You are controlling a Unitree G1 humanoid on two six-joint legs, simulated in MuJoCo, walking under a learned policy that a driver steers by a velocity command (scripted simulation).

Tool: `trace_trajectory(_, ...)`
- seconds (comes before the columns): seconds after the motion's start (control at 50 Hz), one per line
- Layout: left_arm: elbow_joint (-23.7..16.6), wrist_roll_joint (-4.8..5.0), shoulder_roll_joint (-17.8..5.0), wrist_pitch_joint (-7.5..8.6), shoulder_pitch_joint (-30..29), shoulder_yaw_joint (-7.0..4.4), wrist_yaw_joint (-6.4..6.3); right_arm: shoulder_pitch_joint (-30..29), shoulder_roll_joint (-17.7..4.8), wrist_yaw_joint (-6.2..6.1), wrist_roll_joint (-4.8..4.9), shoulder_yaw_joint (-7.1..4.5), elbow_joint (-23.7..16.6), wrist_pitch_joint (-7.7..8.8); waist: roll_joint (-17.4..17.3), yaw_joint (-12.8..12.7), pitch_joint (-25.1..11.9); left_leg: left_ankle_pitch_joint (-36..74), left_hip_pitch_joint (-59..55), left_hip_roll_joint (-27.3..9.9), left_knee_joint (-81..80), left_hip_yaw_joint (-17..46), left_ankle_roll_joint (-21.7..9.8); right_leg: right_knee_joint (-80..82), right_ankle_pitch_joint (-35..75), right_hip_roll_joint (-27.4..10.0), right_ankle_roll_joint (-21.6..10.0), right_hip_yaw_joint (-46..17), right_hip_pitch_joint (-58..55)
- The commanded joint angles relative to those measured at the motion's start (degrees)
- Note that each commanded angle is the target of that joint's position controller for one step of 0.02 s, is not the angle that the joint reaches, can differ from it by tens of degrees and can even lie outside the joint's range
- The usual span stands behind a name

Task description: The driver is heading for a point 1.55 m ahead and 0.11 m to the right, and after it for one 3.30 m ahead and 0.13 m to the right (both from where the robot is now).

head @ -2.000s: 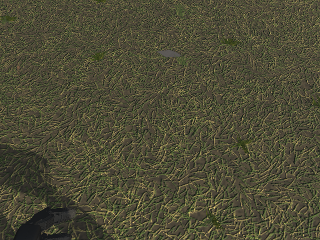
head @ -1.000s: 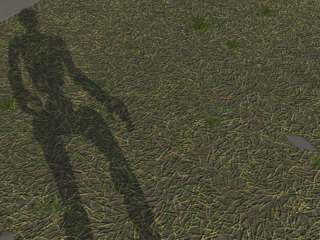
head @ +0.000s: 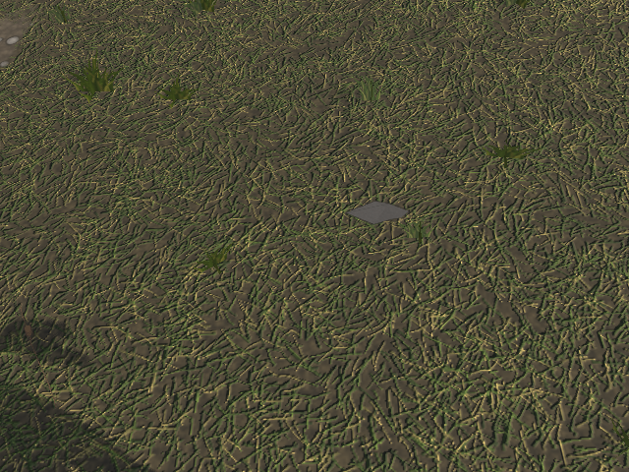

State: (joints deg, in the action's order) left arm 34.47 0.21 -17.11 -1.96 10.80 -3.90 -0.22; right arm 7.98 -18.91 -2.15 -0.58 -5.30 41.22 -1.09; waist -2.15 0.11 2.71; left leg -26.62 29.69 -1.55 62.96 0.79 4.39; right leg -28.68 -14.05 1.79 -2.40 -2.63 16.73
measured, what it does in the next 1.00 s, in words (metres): steps on the spot, turning right: left foot, then right foot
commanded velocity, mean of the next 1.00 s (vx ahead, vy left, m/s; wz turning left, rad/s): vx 0.11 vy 0.00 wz -0.39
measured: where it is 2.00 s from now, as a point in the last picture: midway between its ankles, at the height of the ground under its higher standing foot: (446, 380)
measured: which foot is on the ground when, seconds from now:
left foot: up 0.00-0.28, down 0.30-0.70, up 0.72-1.00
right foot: down 0.00-0.32, up 0.34-0.68, down 0.70-1.00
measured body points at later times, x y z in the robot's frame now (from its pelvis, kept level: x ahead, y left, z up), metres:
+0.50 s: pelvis +0.00 +0.03 +0.00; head +0.04 +0.04 +0.45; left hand +0.23 +0.28 -0.10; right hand +0.07 -0.28 -0.08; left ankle +0.04 +0.14 -0.74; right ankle -0.06 -0.10 -0.66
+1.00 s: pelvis +0.07 -0.04 +0.01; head +0.08 -0.06 +0.46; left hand +0.19 +0.22 -0.10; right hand +0.13 -0.35 -0.10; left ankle +0.26 +0.06 -0.69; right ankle -0.06 -0.10 -0.74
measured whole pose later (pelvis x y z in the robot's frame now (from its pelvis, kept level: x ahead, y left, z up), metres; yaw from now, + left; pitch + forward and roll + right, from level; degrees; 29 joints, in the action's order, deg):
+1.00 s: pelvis +0.07 -0.04 +0.01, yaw -22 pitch +1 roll +0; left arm 43.1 0.3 -15.1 3.0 24.1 -2.4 -0.5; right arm 8.2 -18.0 1.8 0.9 -3.9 42.3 3.5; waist -2.4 -3.5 0.6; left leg -2.2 35.5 -4.4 41.5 0.6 2.0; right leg -12.4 -15.2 1.4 -2.3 -1.8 -1.4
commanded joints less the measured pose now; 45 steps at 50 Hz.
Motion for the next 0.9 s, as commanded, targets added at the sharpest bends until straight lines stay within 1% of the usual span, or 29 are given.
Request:
trace_trajectory(0.02, -4.1, 0.11, -9.1, 0.75, -2.7, -2.36, -1.17, -0.6, -4.6, -0.21, 0.06, -1.32, -4.1, 1.01, 9.7, 0.7, -8.2, 5.3, 5.2, 0.7, 1.4, 2.7, 1.0, 8.1, 27.5, -12.8, -10.8, -14.4, -9.7)
trace_trajectory(0.1, -3.5, 0.34, -10.2, 0.43, -1.5, -2.86, -1.79, -2.7, -2.7, 0.19, 0.39, -0.45, -4.5, 1.33, 10.0, -0.7, -8.2, 7.2, 2.2, 1.9, -11.5, 3.4, 1.3, 7.4, 20.5, -11.8, -10.5, -16.8, -10.0)
trace_trajectory(0.16, -3.6, 0.22, -11.2, 0.07, -1.9, -3.21, -1.56, -3.4, -3.1, 0.78, 0.67, -0.42, -4.8, 1.65, 11.2, -1.3, -7.4, 6.1, -2.3, 3.1, -18.0, 4.0, 0.7, 7.2, 15.2, -11.6, -10.8, -20.5, -6.8)
trace_trajectory(0.22, -3.7, 0.5, -11.2, -0.23, -2.7, -3.26, -1.06, -2.8, -3.8, 1.45, 1.08, -0.7, -5.1, 2.29, 12.0, -1.3, -7.2, 5.2, -6.0, 4.1, -23.7, 4.3, -0.2, 6.3, 15.5, -11.2, -10.5, -24.9, -6.1)
trace_trajectory(0.26, -3.8, 1.01, -11.0, -0.47, -3.9, -3.2, -0.99, -1.0, -3.8, 1.93, 1.2, -0.9, -4.9, 2.84, 11.9, -0.2, -7.6, 7.8, -9.8, 4.4, -31.0, 4.2, -1.2, 4.5, 17.0, -10.1, -9.3, -27.0, -6.4)
trace_trajectory(0.28, -4.0, 1.47, -10.6, -0.64, -5.0, -3.06, -1.15, 0.9, -3.7, 2.07, 1.12, -1.08, -4.3, 3.11, 11.5, 1.3, -7.8, 13.1, -14.0, 4.3, -38.0, 3.5, -2.0, 3.0, 15.9, -8.6, -7.8, -26.8, -5.3)
trace_trajectory(0.3, -3.9, 1.6, -9.3, -0.66, -4.2, -2.72, -1.37, 2.4, -5.1, 1.92, 0.71, -1.58, -3.9, 3.24, 9.6, 1.5, -8.4, 19.4, -19.9, 0.9, -42.4, 5.1, -3.4, 0.5, 10.2, -6.4, -5.1, -25.4, -1.9)
trace_trajectory(0.32, -3.7, 0.72, -6.1, -0.57, -1.0, -1.87, -1.29, 3.2, -8.8, 1.5, -0.27, -2.28, -4.5, 2.94, -1.5, -0.3, -10.5, 26.3, -26.7, -10.9, -44.1, 15.4, -7.8, -10.6, -6.4, -0.9, -1.5, -18.2, 4.6)
trace_trajectory(0.34, -5.2, 1.3, -7.8, -0.11, -1.4, -2.54, -1.47, 2.1, -11.4, 1.68, -1.97, -2.72, -4.1, 2.62, -15.5, -1.5, -6.4, 34.2, -24.1, -19.8, -46.2, 28.6, -17.8, -21.3, -23.4, 6.7, 1.9, -7.8, 15.7)
trace_trajectory(0.36, -3.6, 0.35, -12.4, 0.16, 0.8, -4.04, -1.62, 0.0, -8.0, 1.59, -1.66, -1.84, -5.6, 2.84, -9.9, -1.4, -6.1, 33.6, -22.1, -22.0, -46.2, 27.5, -21.1, -33.5, -22.6, 2.3, 4.2, -8.1, 16.3)
trace_trajectory(0.38, -2.1, 0.89, -13.5, -0.1, 1.4, -4.77, -1.45, -2.6, -5.2, 1.21, -1.2, -0.96, -6.2, 2.77, -6.7, -2.2, -5.2, 31.2, -20.4, -18.5, -45.5, 21.4, -18.9, -38.0, -18.6, 1.6, 5.1, -7.3, 16.1)
trace_trajectory(0.4, -0.7, 0.98, -11.9, -0.79, 2.6, -4.68, -1.6, -4.4, -4.3, 0.88, -0.56, -0.67, -6.7, 2.54, -4.9, -2.8, -4.4, 27.5, -20.1, -14.7, -45.0, 16.1, -16.4, -40.3, -15.3, 1.1, 6.3, -6.3, 16.3)
trace_trajectory(0.42, -0.6, 0.92, -10.6, -1.3, 2.5, -4.37, -1.59, -4.9, -3.6, 0.53, 0.26, -0.4, -6.7, 2.39, -5.2, -2.1, -3.4, 27.4, -20.8, -13.4, -44.9, 13.5, -15.8, -42.3, -12.2, 0.7, 7.3, -5.8, 18.1)
trace_trajectory(0.46, -1.5, 1.3, -7.6, -1.44, 0.5, -3.36, -1.2, -3.0, -3.7, -0.03, -0.01, -0.16, -6.3, 1.79, -5.8, -0.4, -2.9, 29.3, -21.1, -11.2, -45.3, 8.8, -16.1, -39.6, -9.7, 0.3, 8.4, -2.9, 17.8)
trace_trajectory(0.5, -2.7, 1.14, -5.8, -1.09, -2.2, -2.51, -1.13, -0.2, -4.6, -0.21, -0.35, -0.38, -5.4, 1.32, -6.7, 1.5, -4.5, 32.2, -25.3, -12.0, -44.6, 8.3, -17.4, -33.2, -10.4, -0.4, 8.9, -1.9, 17.4)
trace_trajectory(0.56, -3.2, 0.28, -4.0, -0.78, -3.0, -1.25, -0.68, -0.7, -6.7, 0.43, 0.21, -0.93, -5.1, 0.9, -7.7, 1.9, -6.6, 35.3, -25.3, -13.0, -43.3, 6.6, -17.8, -21.4, -12.6, -2.0, 8.2, 0.3, 9.9)
trace_trajectory(0.58, -3.2, 0.3, -4.1, -0.75, -2.8, -1.13, -0.56, -0.8, -7.3, 0.76, 0.51, -1.07, -4.9, 0.77, -8.3, 2.0, -6.8, 36.6, -24.4, -13.3, -43.1, 6.4, -18.0, -18.0, -12.4, -1.9, 7.8, 1.5, 7.3)
trace_trajectory(0.62, -2.4, 0.68, -4.6, -0.78, -1.3, -1.04, -0.21, 0.9, -7.8, 1.3, 1.4, -1.08, -3.9, 0.64, -8.3, 2.2, -7.4, 23.0, -22.6, -13.3, -44.5, 7.0, -17.6, -10.2, -9.9, -1.2, 6.5, 3.7, 2.2)
trace_trajectory(0.64, -1.5, 0.78, -4.4, -0.65, 0.5, -1.02, 0.06, 1.1, -8.0, 1.54, 2.02, -0.94, -3.5, 0.66, -7.8, 1.2, -6.6, 14.5, -19.6, -12.8, -44.9, 7.1, -17.0, -4.4, -6.2, -0.5, 5.1, 5.0, -1.9)
trace_trajectory(0.66, 0.0, 0.68, -4.1, -0.39, 3.2, -0.97, 0.34, 1.0, -7.4, 1.78, 2.48, -0.54, -3.1, 0.76, -7.0, -0.4, -5.6, 7.5, -15.3, -12.0, -44.6, 6.7, -15.8, 2.4, -1.6, 0.3, 3.2, 6.2, -8.0)
trace_trajectory(0.68, 1.2, 0.75, -4.5, -0.12, 5.7, -1.06, 0.29, 1.9, -5.4, 2.12, 2.24, 0.31, -2.3, 1.2, -5.3, -1.6, -5.2, 2.8, -10.5, -10.3, -42.7, 5.2, -13.2, 5.9, -1.9, 0.6, 1.6, 5.6, -14.8)
trace_trajectory(0.7, 2.2, 0.88, -6.1, 0.21, 10.1, -1.39, -0.04, 1.1, -1.6, 2.7, 1.01, 1.65, -2.3, 1.93, 0.1, -3.3, -6.5, -0.7, -3.4, -6.9, -33.8, 1.4, -9.1, 7.5, -3.8, -5.6, -0.4, -3.3, -23.1)
trace_trajectory(0.72, 2.2, 0.17, -13.3, 0.51, 13.0, -2.93, -0.34, -0.9, 1.9, 3.07, -0.3, 2.7, -5.4, 3.02, 15.9, -3.3, -6.7, -6.1, 9.9, 1.0, -17.7, -7.5, -3.6, 11.9, -13.8, -18.8, -8.1, -23.5, -25.6)
trace_trajectory(0.74, 2.1, -0.8, -14.2, 2.14, 14.3, -3.26, 0.18, -7.2, -4.1, 2.39, 1.53, 1.06, -7.2, 3.78, 13.6, -7.5, -1.8, -9.1, 15.1, 0.1, -7.6, -0.6, -3.5, 18.9, -21.6, -23.7, -15.3, -34.7, -18.1)
trace_trajectory(0.76, 2.4, -0.98, -11.0, 3.53, 11.4, -2.16, 0.15, -6.2, -6.5, 2.36, 2.86, -0.04, -6.9, 4.08, 12.1, -5.1, 2.6, -4.2, 18.0, -2.2, -3.6, 1.5, -4.4, 20.2, -26.1, -22.6, -14.7, -32.1, -16.5)
trace_trajectory(0.78, 2.4, -0.49, -8.6, 4.56, 9.3, -1.4, 0.04, -3.8, -6.3, 2.48, 2.72, -0.2, -5.4, 4.26, 12.7, -3.6, 4.1, 0.9, 18.4, -3.3, -3.0, 2.0, -5.1, 20.6, -25.0, -19.8, -12.5, -27.7, -16.2)
trace_trajectory(0.8, 2.5, -0.05, -7.5, 5.06, 8.1, -0.99, -0.14, -2.8, -6.2, 2.54, 1.91, -0.4, -4.5, 4.62, 12.3, -3.0, 4.0, 5.5, 18.8, -3.8, -3.7, 2.0, -5.3, 21.0, -20.6, -17.9, -10.9, -24.0, -17.0)
trace_trajectory(0.84, 2.7, -0.25, -6.3, 5.62, 8.2, -0.48, -0.43, -2.5, -4.5, 3.05, 1.31, -0.18, -3.6, 5.38, 9.9, -2.4, 3.1, 13.7, 17.1, -4.1, -5.3, 1.4, -4.8, 21.9, -9.4, -15.3, -9.3, -17.7, -16.9)
trace_trajectory(0.9, 3.5, -0.16, -6.2, 5.95, 9.6, -0.61, -0.54, -3.6, -2.2, 3.54, 1.28, 0.6, -3.3, 5.73, 8.1, -2.8, 1.5, 21.4, 14.7, -3.6, -12.6, 0.0, -3.0, 22.2, 0.7, -13.3, -8.9, -10.9, -17.1)
Keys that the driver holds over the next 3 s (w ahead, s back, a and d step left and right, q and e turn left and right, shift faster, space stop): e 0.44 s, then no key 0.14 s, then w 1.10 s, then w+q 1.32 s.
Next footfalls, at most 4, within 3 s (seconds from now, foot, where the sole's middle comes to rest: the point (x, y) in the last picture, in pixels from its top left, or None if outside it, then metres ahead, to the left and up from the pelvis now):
0.30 left None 0.08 0.13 -0.78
0.70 right None -0.03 -0.11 -0.78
1.16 left None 0.36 0.00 -0.78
1.70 right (509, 411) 0.56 -0.33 -0.78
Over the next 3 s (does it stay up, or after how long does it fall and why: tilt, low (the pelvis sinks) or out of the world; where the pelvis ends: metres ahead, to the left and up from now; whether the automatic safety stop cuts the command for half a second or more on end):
stays up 1.14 -0.28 0.01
